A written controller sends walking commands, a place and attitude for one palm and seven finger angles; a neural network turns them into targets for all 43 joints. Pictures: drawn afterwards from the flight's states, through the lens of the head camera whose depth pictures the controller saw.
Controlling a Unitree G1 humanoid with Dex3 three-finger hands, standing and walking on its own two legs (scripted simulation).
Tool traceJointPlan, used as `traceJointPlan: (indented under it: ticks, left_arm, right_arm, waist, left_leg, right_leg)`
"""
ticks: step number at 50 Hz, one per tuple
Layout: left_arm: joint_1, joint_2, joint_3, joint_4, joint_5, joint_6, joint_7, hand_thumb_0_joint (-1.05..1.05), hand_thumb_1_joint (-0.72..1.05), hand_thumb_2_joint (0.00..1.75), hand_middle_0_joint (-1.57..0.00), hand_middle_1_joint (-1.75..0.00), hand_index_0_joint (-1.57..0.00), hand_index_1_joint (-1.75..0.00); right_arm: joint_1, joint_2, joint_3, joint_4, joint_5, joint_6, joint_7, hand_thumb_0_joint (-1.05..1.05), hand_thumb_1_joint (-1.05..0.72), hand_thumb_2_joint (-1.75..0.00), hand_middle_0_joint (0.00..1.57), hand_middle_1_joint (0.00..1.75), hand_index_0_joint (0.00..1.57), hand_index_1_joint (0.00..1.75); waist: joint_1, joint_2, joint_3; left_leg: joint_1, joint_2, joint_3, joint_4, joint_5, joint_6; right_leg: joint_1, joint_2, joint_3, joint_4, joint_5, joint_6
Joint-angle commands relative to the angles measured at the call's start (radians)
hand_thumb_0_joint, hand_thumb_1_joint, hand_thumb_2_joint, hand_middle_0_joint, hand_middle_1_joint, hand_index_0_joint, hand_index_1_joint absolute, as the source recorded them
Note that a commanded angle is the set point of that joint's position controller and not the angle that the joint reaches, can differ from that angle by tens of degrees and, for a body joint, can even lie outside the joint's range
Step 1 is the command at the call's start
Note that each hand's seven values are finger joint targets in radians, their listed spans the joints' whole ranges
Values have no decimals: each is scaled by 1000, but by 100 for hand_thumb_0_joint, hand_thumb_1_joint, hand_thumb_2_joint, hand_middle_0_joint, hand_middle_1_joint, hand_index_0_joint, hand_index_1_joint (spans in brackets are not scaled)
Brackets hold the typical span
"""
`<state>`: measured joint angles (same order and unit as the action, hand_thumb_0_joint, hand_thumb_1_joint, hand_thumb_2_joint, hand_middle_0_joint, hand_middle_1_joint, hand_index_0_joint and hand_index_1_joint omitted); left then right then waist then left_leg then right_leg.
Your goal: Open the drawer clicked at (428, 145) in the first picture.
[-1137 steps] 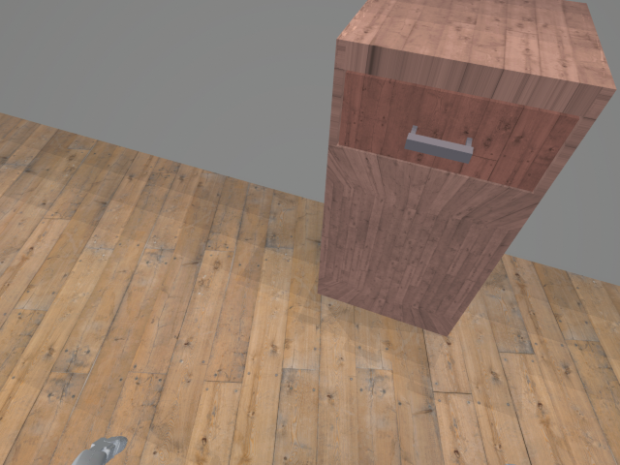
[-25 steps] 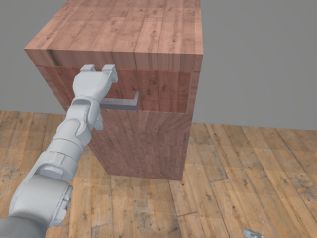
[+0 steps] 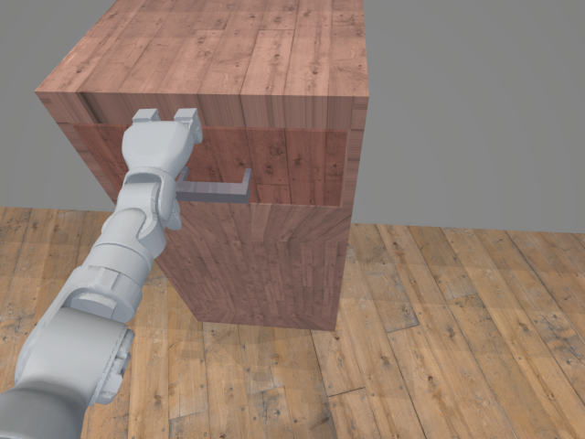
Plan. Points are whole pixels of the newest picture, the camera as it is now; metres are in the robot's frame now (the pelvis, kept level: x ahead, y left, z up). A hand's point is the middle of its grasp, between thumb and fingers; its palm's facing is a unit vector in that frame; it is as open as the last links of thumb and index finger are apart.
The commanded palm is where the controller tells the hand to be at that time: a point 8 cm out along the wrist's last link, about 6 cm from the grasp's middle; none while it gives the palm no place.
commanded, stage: re-aim the fingers above the handle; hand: left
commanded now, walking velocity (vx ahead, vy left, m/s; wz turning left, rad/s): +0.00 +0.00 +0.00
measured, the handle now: (213, 182) +0.51 +0.15 +0.03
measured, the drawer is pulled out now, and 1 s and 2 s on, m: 0.00 0.00 0.00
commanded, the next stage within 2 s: lower the fingers behind the handle in 0.42 s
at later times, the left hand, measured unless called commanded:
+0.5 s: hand (150, 179) +0.46 +0.22 +0.10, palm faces +0.00 +0.06 -1.00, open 13.8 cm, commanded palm +0.42 +0.17 +0.15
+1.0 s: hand (167, 205) +0.44 +0.20 +0.05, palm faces -0.06 +0.05 -1.00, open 13.8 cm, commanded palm +0.42 +0.17 +0.11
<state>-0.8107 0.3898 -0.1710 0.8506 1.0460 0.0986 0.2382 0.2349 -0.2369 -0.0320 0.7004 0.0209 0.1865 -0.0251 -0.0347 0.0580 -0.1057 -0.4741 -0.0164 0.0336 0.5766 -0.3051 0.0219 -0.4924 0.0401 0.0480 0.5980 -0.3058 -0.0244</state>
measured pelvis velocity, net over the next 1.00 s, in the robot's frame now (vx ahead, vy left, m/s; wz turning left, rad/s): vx -0.01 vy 0.00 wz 0.02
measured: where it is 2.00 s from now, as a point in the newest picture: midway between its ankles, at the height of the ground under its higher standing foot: outside the picture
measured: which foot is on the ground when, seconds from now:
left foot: down 0.00-1.00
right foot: down 0.00-1.00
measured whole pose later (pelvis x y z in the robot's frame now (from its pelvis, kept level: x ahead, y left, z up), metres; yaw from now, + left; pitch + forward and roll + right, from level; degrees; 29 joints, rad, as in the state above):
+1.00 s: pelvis -0.01 +0.00 -0.01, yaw +1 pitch +13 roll +0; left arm -0.79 0.36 -0.22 0.93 1.01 0.20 0.23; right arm 0.24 -0.23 -0.05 0.71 0.02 0.19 -0.01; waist -0.04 0.07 -0.11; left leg -0.55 -0.02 0.01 0.63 -0.31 0.02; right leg -0.55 0.04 0.02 0.64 -0.31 -0.03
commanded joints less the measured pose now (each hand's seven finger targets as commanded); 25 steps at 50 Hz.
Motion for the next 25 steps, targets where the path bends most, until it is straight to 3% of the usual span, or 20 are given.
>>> traceJointPlan:
  ticks: [1,3,5,6,8,9,10,12,13,15,18,20,21,22,24,25]
  left_arm:
    - [-293,145,7,-163,-53,96,-128,0,-50,30,-30,-120,-30,-120]
    - [-350,55,-77,-302,-103,26,-208,0,-50,30,-30,-120,-30,-120]
    - [-363,99,-51,-397,-113,-81,-245,0,-50,30,-30,-120,-30,-120]
    - [-397,113,-46,-466,-107,-140,-246,0,-50,30,-30,-120,-30,-120]
    - [-435,173,9,-575,-97,-242,-205,0,-50,30,-30,-120,-30,-120]
    - [-449,159,17,-588,-92,-274,-169,0,-50,30,-30,-120,-30,-120]
    - [-435,172,53,-561,-84,-290,-126,0,-50,30,-30,-120,-30,-120]
    - [-446,218,120,-445,-66,-271,-31,0,-50,30,-30,-120,-30,-120]
    - [-435,293,192,-372,-51,-240,18,0,-50,30,-30,-120,-30,-120]
    - [-409,284,181,-260,-27,-151,85,0,-50,30,-30,-120,-30,-120]
    - [-419,298,162,-138,17,-13,118,0,-50,30,-30,-120,-30,-120]
    - [-437,259,104,-76,34,72,87,0,-50,30,-30,-120,-30,-120]
    - [-418,201,59,-45,20,100,47,0,-50,30,-30,-120,-30,-120]
    - [-397,183,40,-60,2,114,-2,0,-50,30,-30,-120,-30,-120]
    - [-361,4,-106,-187,-71,100,-127,0,-50,30,-30,-120,-30,-120]
    - [-330,-35,-137,-263,-104,70,-185,0,-50,30,-30,-120,-30,-120]
  right_arm:
    - [-14,-171,-52,-149,18,-3,-15,0,-90,-90,20,30,20,30]
    - [-27,-164,-54,-173,15,-11,-27,0,-90,-90,20,30,20,30]
    - [-15,-159,-54,-168,5,-24,-41,0,-90,-90,20,30,20,30]
    - [-11,-149,-53,-166,-1,-31,-45,0,-90,-90,20,30,20,30]
    - [5,-131,-56,-162,-8,-41,-47,0,-90,-90,20,30,20,30]
    - [14,-117,-60,-151,-9,-48,-42,0,-90,-90,20,30,20,30]
    - [26,-112,-63,-138,-8,-52,-36,0,-90,-90,20,30,20,30]
    - [25,-112,-55,-109,-8,-56,-23,0,-90,-90,20,30,20,30]
    - [29,-119,-51,-94,-8,-56,-20,0,-90,-90,20,30,20,30]
    - [-10,-117,-37,-92,0,-53,-18,0,-90,-90,20,30,20,30]
    - [-39,-129,-29,-82,-4,-49,-15,0,-90,-90,20,30,20,30]
    - [-26,-137,-30,-83,-2,-38,-12,0,-90,-90,20,30,20,30]
    - [-17,-142,-36,-91,-1,-32,-11,0,-90,-90,20,30,20,30]
    - [-8,-155,-42,-106,5,-25,-11,0,-90,-90,20,30,20,30]
    - [-16,-162,-59,-148,11,-15,-9,0,-90,-90,20,30,20,30]
    - [-30,-165,-65,-164,11,-16,-14,0,-90,-90,20,30,20,30]
  waist:
    - [-17,-185,-383]
    - [-53,-185,-353]
    - [-51,-146,-330]
    - [-46,-88,-349]
    - [-24,-3,-376]
    - [-21,43,-387]
    - [-10,48,-373]
    - [-2,-8,-312]
    - [13,-52,-284]
    - [21,-88,-261]
    - [36,-52,-341]
    - [22,-43,-396]
    - [4,-67,-408]
    - [-4,-97,-434]
    - [-45,-127,-448]
    - [-57,-149,-438]
  left_leg:
    - [174,-5,30,-34,377,28]
    - [204,-13,14,-34,365,40]
    - [234,-21,-1,-27,352,45]
    - [258,-26,-8,-22,371,44]
    - [299,-24,-24,-9,424,34]
    - [325,-21,-33,4,458,26]
    - [329,-14,-37,15,483,14]
    - [256,-11,-32,9,410,0]
    - [189,-15,-29,-5,362,-4]
    - [120,-16,-9,-26,262,-4]
    - [116,-10,17,-35,276,-7]
    - [133,-4,25,-34,306,-4]
    - [153,0,30,-32,328,2]
    - [170,1,29,-27,352,8]
    - [245,1,14,-14,421,24]
    - [267,-1,7,-9,433,32]
  right_leg:
    - [295,-19,-36,-66,474,4]
    - [284,-28,-32,-82,491,8]
    - [252,-26,-24,-80,463,6]
    - [239,-25,-18,-72,454,1]
    - [211,-18,-24,-55,419,-14]
    - [172,-11,-29,-43,400,-18]
    - [136,-4,-41,-33,374,-22]
    - [103,2,-55,-26,311,-25]
    - [125,3,-59,-28,280,-28]
    - [128,-1,-52,-32,215,-24]
    - [178,-6,-42,-36,241,-23]
    - [209,-10,-43,-35,296,-17]
    - [224,-12,-47,-41,336,-13]
    - [248,-14,-45,-44,379,-10]
    - [247,-17,-45,-57,457,-1]
    - [245,-17,-44,-63,474,5]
